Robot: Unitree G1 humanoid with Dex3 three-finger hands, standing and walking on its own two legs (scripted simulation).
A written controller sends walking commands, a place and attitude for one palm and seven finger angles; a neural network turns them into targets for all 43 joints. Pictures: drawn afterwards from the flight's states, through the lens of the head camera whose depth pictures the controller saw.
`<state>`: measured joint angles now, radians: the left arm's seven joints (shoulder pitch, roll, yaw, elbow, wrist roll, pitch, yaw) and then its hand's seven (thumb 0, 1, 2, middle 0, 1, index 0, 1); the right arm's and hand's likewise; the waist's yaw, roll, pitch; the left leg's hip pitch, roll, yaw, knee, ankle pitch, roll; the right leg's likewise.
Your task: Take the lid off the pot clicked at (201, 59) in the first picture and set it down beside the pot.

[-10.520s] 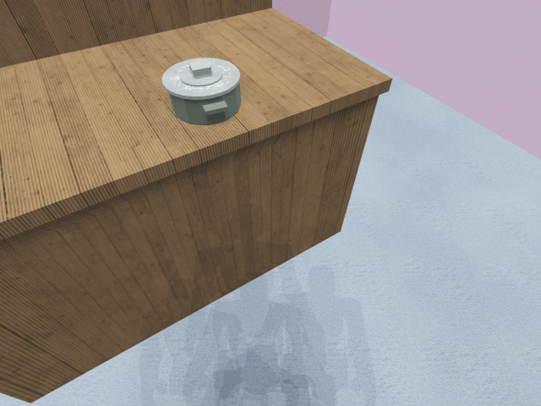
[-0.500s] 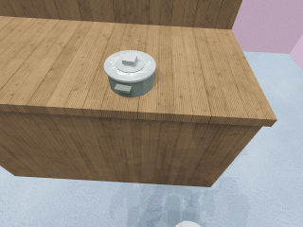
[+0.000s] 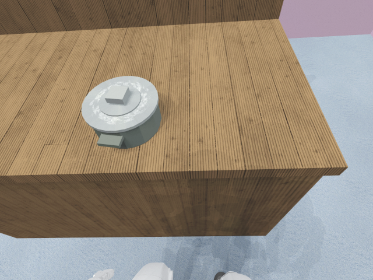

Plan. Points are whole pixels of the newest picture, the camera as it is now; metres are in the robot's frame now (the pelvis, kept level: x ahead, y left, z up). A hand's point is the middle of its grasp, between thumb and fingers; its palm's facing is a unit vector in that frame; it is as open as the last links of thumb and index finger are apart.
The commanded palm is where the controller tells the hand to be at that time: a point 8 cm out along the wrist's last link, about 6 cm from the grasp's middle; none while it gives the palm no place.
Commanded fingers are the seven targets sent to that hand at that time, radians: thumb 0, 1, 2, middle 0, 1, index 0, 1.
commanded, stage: come to a stop and stand still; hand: left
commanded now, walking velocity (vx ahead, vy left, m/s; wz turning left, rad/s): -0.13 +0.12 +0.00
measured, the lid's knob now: (117, 94) +0.48 +0.18 +0.11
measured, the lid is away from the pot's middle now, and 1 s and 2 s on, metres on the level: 0.00 0.00 0.00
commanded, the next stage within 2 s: none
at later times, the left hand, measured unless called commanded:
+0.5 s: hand out of the picture -0.03 +0.29 -0.17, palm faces +0.05 -0.96 -0.29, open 7.4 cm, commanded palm none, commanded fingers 0.00 0.90 0.90 -0.20 -0.30 -0.20 -0.30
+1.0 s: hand out of the picture -0.06 +0.33 -0.17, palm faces +0.03 -0.98 -0.20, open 7.4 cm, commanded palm none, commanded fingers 0.00 0.90 0.90 -0.20 -0.30 -0.20 -0.30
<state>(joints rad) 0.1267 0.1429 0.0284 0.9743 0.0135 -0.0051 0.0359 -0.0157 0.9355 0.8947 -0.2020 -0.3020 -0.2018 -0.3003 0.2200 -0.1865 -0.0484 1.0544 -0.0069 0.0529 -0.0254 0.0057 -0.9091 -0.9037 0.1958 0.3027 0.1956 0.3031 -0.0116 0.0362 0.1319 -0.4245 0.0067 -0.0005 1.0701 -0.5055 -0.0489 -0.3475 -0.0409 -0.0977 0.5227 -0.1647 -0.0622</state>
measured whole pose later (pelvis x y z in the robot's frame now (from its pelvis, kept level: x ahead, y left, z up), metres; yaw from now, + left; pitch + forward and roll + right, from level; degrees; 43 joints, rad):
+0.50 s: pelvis -0.06 +0.09 -0.02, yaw -1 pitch -3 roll +2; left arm 0.33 0.19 0.01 0.93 0.03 0.04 0.04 0.00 0.91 0.90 -0.20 -0.30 -0.20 -0.30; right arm 0.21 -0.20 -0.02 0.89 -0.02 0.06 0.00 0.01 -0.91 -0.90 0.20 0.30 0.20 0.30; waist 0.04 0.01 0.01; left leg -0.29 -0.04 0.11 0.69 -0.37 0.04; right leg -0.35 0.00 0.00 0.72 -0.32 -0.03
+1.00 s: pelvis -0.08 +0.15 +0.00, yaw -1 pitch -3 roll +0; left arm 0.31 0.19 0.02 1.00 0.02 0.02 0.03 0.00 0.91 0.90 -0.20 -0.30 -0.20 -0.30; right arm 0.34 -0.12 -0.01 1.03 -0.02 0.01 -0.02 0.01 -0.91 -0.90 0.20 0.30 0.20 0.30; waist 0.00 -0.03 0.01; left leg -0.19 -0.08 0.05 0.48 -0.24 0.09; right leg -0.29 -0.04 0.04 0.47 -0.17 -0.01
